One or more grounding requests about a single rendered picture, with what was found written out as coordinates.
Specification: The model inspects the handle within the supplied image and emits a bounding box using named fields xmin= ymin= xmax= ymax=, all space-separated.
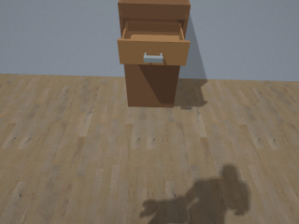
xmin=143 ymin=52 xmax=164 ymax=63

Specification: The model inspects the cabinet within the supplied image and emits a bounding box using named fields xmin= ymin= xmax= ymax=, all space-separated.
xmin=118 ymin=0 xmax=191 ymax=108

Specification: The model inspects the drawer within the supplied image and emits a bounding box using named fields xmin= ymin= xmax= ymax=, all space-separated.
xmin=117 ymin=21 xmax=191 ymax=66

